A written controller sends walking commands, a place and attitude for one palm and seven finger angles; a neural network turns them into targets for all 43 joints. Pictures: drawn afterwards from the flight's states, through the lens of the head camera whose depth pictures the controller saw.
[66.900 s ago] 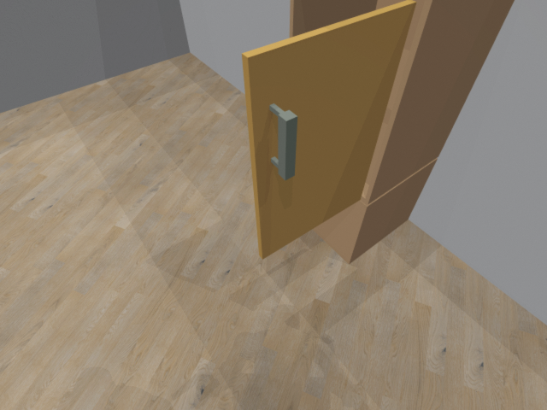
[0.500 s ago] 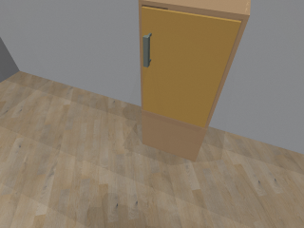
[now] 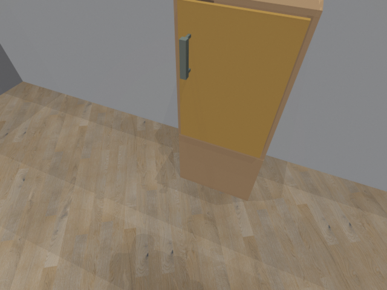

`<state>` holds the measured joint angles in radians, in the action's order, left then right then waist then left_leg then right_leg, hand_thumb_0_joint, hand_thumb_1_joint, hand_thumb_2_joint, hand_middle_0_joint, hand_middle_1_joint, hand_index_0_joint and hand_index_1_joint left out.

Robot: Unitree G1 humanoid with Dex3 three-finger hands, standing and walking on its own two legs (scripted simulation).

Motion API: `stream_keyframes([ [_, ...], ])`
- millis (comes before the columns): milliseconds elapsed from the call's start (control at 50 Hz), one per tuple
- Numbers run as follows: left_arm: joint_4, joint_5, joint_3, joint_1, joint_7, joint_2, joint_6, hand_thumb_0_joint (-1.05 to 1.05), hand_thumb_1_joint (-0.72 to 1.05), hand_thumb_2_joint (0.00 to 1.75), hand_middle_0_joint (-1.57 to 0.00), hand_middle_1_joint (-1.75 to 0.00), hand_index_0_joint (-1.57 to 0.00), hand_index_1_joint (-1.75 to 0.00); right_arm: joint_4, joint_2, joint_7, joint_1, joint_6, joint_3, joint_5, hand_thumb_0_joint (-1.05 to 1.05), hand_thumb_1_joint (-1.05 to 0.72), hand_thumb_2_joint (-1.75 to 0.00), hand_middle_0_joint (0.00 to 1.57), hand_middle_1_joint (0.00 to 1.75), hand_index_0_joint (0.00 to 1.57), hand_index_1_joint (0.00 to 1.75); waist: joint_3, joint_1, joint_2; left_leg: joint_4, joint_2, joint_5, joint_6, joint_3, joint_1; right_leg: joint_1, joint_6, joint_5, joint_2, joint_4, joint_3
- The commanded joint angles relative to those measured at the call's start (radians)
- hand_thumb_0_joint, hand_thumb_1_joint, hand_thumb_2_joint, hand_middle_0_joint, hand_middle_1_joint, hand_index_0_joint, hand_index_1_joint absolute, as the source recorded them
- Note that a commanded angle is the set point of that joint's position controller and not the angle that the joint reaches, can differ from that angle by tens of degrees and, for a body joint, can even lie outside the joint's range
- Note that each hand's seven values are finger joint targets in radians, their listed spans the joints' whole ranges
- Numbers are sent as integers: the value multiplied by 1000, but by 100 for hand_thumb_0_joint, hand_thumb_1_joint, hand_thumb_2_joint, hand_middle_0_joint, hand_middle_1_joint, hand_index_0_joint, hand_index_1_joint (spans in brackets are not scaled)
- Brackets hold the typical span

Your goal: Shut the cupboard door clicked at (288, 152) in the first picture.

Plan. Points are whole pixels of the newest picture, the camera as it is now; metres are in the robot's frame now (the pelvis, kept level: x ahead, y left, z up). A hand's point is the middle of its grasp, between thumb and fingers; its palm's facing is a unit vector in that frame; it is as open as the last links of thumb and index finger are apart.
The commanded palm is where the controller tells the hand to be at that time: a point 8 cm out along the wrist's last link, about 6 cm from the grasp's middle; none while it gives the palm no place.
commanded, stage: look to check the result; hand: left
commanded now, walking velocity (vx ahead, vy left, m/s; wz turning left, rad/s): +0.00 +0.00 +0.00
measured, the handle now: (186, 56) +0.83 +0.07 +0.07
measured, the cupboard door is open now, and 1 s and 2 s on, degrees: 0 0 0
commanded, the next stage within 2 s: stand and wait in 0.02 s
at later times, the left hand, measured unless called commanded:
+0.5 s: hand out of the picture -0.01 +0.17 -0.18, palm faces +0.02 -0.98 -0.19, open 7.4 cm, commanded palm none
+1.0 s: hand out of the picture +0.00 +0.16 -0.18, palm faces +0.03 -0.98 -0.19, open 7.4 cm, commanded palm none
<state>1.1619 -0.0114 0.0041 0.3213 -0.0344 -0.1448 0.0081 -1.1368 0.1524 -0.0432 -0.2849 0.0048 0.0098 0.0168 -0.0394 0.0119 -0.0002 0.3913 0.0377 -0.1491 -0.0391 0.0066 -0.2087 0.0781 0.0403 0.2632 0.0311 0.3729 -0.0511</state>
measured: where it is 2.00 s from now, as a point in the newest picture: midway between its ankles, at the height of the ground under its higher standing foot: outside the picture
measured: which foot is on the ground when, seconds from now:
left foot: down 0.00-1.00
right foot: down 0.00-1.00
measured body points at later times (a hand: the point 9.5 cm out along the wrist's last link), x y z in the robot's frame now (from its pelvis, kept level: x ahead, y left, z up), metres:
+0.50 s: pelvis +0.02 +0.00 +0.00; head +0.03 +0.00 +0.45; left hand -0.01 +0.22 -0.16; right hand +0.01 -0.23 -0.16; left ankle +0.04 +0.09 -0.74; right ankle -0.04 -0.09 -0.74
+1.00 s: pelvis +0.03 -0.01 +0.00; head +0.04 -0.01 +0.45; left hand +0.00 +0.21 -0.16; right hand +0.02 -0.23 -0.16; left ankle +0.04 +0.09 -0.74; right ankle -0.04 -0.09 -0.74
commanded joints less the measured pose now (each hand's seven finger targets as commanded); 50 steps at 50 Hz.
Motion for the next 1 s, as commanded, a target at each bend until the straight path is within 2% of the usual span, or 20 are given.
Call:
stream_keyframes([
  [0, -15, 3, 12, 78, -4, -106, 4, 0, 90, 90, -20, -30, -20, -30, 18, 104, -4, -59, -11, -15, -6, 0, -90, -90, 20, 30, 20, 30, -53, -3, 1, -55, -122, 76, -10, -121, 34, 97, 15, -54, -135, -100, 114],
  [580, -17, 3, 16, 85, -8, -107, 6, 0, 90, 90, -20, -30, -20, -30, 12, 109, -9, -42, -17, -10, -8, 0, -90, -90, 20, 30, 20, 30, -27, -10, -10, -38, -126, 183, -14, -109, 76, 42, 9, -176, -139, -95, 102],
  [780, -18, 4, 15, 93, -9, -102, 5, 0, 90, 90, -20, -30, -20, -30, 9, 103, -10, -51, -15, -7, -8, 0, -90, -90, 20, 30, 20, 30, -41, -11, -16, -36, -126, 185, -14, -107, 73, 38, 7, -185, -137, -97, 101],
  [840, -17, 5, 12, 95, -9, -93, 3, 0, 90, 90, -20, -30, -20, -30, 5, 97, -11, -53, -16, -6, -6, 0, -90, -90, 20, 30, 20, 30, -45, -9, 2, -39, -124, 186, -13, -106, 72, 36, 7, -183, -138, -96, 104],
  [980, -17, 4, 16, 107, -10, -94, 3, 0, 90, 90, -20, -30, -20, -30, 6, 95, -13, -62, -17, -4, -8, 0, -90, -90, 20, 30, 20, 30, -50, -13, -14, -34, -125, 202, -16, -105, 70, 32, 7, -197, -138, -94, 95],
])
